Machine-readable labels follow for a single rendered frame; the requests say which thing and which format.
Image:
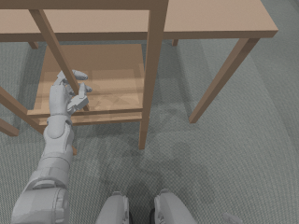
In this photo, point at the robot left hand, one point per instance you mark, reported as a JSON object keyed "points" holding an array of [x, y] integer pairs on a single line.
{"points": [[61, 95]]}

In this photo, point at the left robot thigh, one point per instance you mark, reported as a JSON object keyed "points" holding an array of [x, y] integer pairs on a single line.
{"points": [[114, 211]]}

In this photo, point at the right robot thigh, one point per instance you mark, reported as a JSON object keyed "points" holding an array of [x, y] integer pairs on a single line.
{"points": [[172, 210]]}

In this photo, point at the robot thigh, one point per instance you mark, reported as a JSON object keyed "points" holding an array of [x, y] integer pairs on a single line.
{"points": [[172, 210], [114, 211]]}

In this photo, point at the table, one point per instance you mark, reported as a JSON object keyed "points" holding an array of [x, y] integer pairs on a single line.
{"points": [[247, 20]]}

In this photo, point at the left robot upper arm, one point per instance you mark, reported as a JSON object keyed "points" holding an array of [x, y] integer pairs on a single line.
{"points": [[43, 206]]}

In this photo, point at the robot left forearm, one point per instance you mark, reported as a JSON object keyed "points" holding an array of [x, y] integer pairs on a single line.
{"points": [[55, 162]]}

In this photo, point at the robot right hand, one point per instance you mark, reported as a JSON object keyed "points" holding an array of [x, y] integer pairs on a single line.
{"points": [[231, 219]]}

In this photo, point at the chair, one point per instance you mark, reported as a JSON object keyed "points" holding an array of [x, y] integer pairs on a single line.
{"points": [[122, 90]]}

